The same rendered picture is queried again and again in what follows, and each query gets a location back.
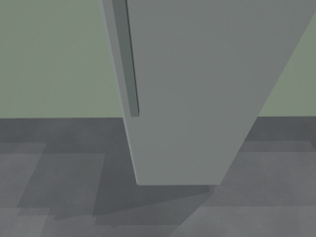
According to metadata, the fridge door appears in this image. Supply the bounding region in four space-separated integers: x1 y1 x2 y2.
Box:
102 0 316 186

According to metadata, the handle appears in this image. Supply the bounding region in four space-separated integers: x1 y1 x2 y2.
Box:
112 0 139 118

